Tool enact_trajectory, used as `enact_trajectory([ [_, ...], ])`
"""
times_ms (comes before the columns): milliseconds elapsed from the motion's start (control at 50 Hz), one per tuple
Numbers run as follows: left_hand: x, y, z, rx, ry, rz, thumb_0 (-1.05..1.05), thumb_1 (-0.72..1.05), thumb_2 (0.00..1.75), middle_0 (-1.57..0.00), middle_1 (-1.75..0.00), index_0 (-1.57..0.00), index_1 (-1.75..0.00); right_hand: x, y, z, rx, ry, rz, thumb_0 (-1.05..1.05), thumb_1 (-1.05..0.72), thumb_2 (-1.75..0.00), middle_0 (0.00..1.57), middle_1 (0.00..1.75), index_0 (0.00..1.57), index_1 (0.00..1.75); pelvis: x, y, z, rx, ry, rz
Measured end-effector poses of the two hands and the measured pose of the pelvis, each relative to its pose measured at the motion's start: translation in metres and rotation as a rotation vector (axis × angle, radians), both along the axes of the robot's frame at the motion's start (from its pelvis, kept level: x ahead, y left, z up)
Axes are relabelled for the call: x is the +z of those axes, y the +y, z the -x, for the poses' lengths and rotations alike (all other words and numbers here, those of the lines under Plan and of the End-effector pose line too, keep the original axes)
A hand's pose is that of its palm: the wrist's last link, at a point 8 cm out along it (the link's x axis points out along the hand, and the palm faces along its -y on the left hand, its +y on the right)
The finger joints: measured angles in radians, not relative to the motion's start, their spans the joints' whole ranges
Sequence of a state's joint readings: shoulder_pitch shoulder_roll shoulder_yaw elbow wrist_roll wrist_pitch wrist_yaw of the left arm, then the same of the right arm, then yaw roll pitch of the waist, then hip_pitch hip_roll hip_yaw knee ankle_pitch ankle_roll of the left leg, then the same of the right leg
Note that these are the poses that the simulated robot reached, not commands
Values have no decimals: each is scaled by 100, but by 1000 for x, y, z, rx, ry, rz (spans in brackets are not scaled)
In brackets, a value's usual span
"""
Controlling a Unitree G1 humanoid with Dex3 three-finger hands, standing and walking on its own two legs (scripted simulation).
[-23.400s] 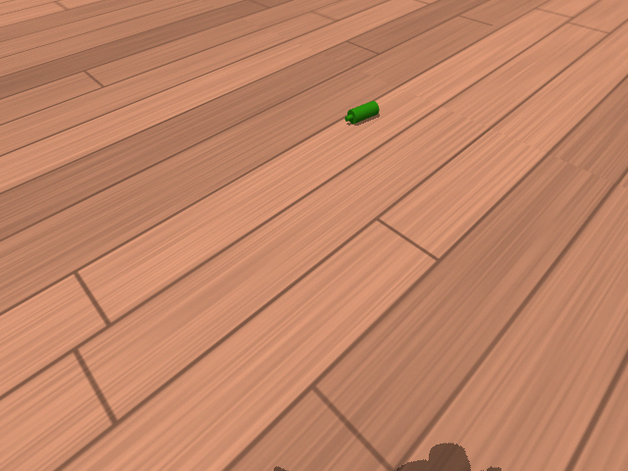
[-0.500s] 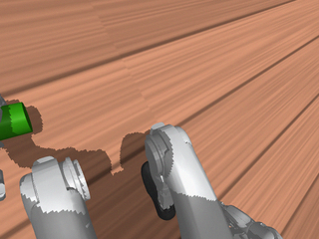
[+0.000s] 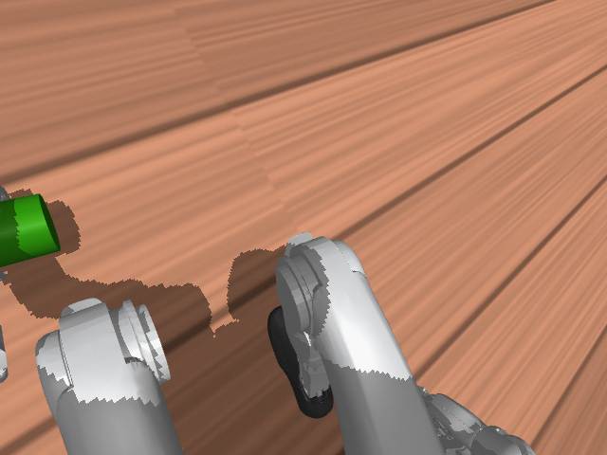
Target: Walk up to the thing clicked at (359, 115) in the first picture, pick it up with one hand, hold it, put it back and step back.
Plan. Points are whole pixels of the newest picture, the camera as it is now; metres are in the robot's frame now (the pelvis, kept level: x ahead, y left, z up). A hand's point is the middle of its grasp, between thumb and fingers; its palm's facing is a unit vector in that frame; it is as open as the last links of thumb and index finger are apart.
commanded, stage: close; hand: left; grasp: from above
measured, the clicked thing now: out of the picture +0.42 +0.32 -0.25
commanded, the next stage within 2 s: settle in 0.12 s
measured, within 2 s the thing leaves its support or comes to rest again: leaves its support in 0.54 s
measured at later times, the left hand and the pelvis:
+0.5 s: hand out of the picture +0.41 +0.30 -0.23, palm faces -0.43 -0.17 -0.89, open 11.1 cm; pelvis +0.00 +0.00 +0.00, yaw +0 degrees
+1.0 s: hand out of the picture +0.40 +0.30 -0.13, palm faces -0.46 -0.10 -0.88, open 11.1 cm; pelvis +0.00 -0.01 +0.04, yaw +6 degrees
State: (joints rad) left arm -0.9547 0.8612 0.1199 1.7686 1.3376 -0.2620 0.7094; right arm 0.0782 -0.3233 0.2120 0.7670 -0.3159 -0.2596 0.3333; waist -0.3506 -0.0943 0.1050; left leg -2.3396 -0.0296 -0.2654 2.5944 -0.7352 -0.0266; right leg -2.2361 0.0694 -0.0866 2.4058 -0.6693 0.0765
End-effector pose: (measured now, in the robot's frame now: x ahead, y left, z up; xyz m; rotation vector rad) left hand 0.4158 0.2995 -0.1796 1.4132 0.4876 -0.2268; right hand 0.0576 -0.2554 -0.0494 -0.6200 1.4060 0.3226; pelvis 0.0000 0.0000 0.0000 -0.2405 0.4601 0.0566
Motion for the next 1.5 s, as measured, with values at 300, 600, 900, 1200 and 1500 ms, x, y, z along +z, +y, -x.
enact_trajectory([
  [300, 0, 0, 0, 0, -5, -3, 0, -11, 62, -55, -70, -55, -67, -1, 1, -2, 7, -4, 2, 0, -91, -91, 20, 29, 20, 30, 0, 0, 1, -1, -2, -1],
  [600, 17, 8, 7, -5, -31, -10, 0, -15, 64, -58, -70, -57, -68, -3, -3, -5, -76, -21, 0, 0, -92, -91, 20, 29, 20, 30, 3, 0, -4, 9, 40, -8],
  [900, 92, 10, 10, 7, 2, -66, -1, -14, 58, -62, -64, -61, -61, -3, -14, -50, -159, -162, -43, 0, -92, -91, 20, 29, 20, 30, 30, -7, 1, 42, 107, -61],
  [1200, 125, 4, 12, -38, 6, -57, -1, -16, 59, -65, -59, -65, -57, 3, -27, -25, -239, -114, 25, 0, -92, -91, 20, 29, 20, 30, 46, -15, 6, 58, 116, -92],
  [1500, 158, 9, 17, -6, 23, -55, -1, -17, 59, -67, -57, -66, -55, 23, -22, -16, -312, -121, 51, 0, -92, -91, 20, 29, 20, 30, 70, -12, 9, 66, 130, -90],
])
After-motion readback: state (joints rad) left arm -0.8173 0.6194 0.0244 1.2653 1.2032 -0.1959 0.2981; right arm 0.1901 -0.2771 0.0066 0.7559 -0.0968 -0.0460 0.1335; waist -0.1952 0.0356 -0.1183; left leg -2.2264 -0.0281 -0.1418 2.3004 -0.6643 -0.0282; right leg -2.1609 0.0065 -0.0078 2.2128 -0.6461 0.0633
